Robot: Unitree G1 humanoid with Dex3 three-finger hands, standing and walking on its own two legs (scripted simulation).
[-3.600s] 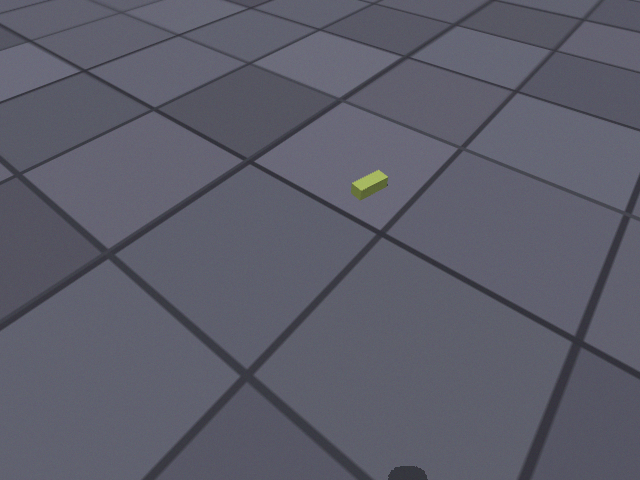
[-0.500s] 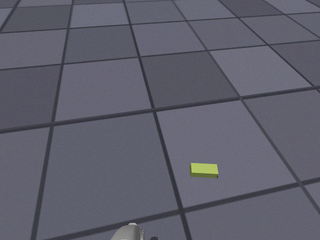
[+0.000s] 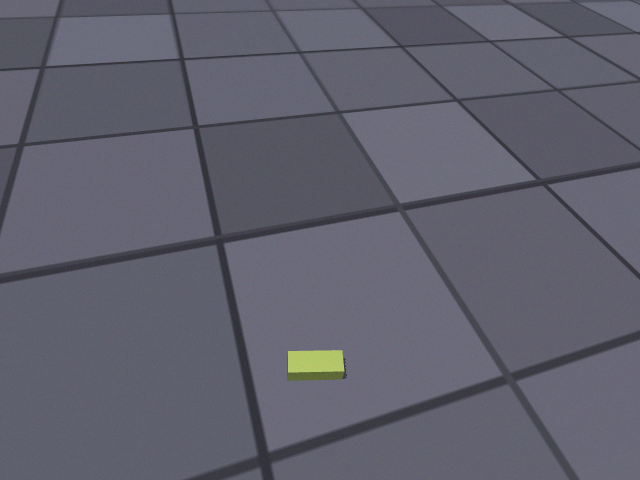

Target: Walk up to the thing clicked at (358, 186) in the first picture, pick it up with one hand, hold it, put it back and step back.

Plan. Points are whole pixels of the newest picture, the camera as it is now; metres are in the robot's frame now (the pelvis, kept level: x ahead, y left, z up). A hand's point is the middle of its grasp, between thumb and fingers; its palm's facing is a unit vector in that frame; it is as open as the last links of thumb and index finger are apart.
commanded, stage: walk up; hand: left
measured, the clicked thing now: (315, 365) +0.58 -0.03 -0.70
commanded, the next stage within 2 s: none
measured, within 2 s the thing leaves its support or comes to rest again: neither
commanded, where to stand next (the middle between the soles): +0.23 -0.27 m, yaw +5 degrees
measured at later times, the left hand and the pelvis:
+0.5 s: hand out of the picture +0.16 +0.12 -0.15, palm faces -0.07 -0.95 -0.31, open 7.4 cm; pelvis +0.09 -0.15 +0.01, yaw +1 degrees
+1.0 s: hand (348, 467) +0.19 -0.04 -0.14, palm faces +0.04 -0.92 -0.40, open 7.4 cm; pelvis +0.16 -0.32 +0.00, yaw +4 degrees
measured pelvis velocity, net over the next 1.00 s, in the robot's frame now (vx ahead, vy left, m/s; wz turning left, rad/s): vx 0.16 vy -0.32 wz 0.06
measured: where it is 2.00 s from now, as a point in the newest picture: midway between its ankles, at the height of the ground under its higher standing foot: outside the picture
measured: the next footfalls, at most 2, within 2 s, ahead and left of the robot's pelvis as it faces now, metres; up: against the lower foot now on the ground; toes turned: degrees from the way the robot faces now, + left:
left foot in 0.30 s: +0.20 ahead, -0.01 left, +0.00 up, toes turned +8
right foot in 0.68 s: +0.20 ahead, -0.42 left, +0.00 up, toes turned +3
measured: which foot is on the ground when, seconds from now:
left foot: down 0.00-0.00, up 0.02-0.28, down 0.30-0.68, up 0.70-1.00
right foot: down 0.00-0.30, up 0.32-0.66, down 0.68-1.00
